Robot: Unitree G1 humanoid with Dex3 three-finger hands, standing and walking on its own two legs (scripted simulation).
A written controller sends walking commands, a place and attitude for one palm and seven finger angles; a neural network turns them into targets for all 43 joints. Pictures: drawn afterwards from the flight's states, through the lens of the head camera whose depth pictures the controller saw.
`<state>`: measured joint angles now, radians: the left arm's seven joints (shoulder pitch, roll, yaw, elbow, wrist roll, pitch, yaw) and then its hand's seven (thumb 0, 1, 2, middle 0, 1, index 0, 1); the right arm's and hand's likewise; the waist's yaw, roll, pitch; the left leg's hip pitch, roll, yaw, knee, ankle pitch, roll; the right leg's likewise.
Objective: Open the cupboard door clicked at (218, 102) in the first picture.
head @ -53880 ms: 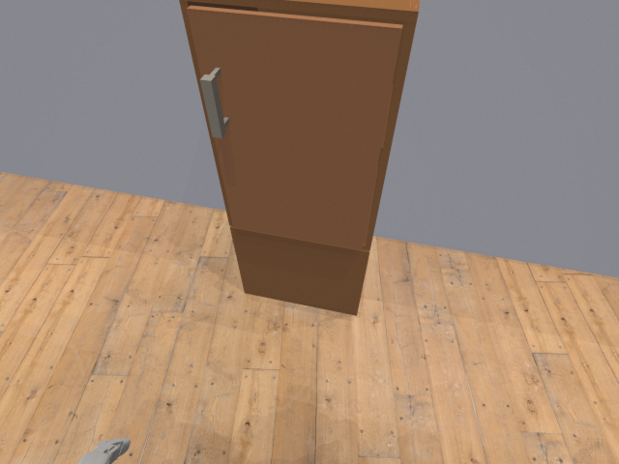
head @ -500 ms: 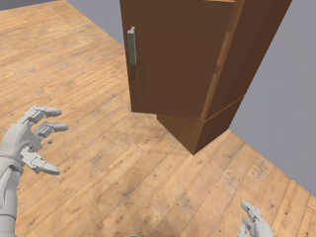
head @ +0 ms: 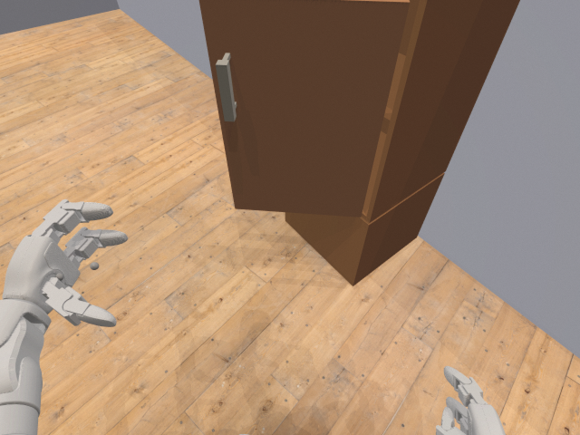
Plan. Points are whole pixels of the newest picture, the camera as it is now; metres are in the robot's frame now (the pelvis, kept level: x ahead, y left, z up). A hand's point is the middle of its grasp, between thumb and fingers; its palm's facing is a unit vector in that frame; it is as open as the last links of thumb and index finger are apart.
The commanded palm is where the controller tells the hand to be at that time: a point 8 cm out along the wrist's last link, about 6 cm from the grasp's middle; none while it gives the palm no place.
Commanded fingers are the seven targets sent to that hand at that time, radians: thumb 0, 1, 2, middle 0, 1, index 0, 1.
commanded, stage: move the hooked fingers beside the handle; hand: left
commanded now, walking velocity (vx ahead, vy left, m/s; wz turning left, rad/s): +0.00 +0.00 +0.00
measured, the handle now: (228, 87) +0.77 +0.20 +0.09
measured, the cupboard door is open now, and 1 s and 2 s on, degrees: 47 47 47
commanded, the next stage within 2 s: none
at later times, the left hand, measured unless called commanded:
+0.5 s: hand (140, 187) +0.44 +0.27 +0.10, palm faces -0.01 -1.00 +0.02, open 14.0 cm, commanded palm +0.42 +0.32 +0.10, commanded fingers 0.00 -0.50 0.30 -0.30 -1.20 -0.30 -1.20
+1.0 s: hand (169, 139) +0.55 +0.26 +0.11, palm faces -0.02 -1.00 +0.01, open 14.0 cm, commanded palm +0.55 +0.30 +0.09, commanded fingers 0.00 -0.50 0.30 -0.30 -1.20 -0.30 -1.20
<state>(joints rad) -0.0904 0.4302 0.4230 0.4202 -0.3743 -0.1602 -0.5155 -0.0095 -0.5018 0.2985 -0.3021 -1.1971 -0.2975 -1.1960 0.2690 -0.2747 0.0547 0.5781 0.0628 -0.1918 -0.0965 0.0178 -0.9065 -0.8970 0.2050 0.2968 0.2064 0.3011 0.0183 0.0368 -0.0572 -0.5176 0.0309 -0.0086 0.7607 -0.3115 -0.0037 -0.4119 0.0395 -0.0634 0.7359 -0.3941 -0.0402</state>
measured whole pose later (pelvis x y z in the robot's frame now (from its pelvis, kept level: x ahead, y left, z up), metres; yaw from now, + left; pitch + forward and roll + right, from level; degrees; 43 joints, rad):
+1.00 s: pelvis +0.01 +0.04 -0.02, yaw -3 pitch +19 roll -4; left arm -1.10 0.74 0.44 1.34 -0.07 -0.28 -0.37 -0.01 -0.50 0.30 -0.30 -1.20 -0.30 -1.20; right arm 0.41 -0.28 0.06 0.65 0.01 0.01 -0.05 0.01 -0.91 -0.90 0.21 0.30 0.21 0.30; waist -0.20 0.01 -0.07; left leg -0.89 0.04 0.01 0.92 -0.37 0.04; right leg -0.76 0.04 -0.04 0.84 -0.41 0.01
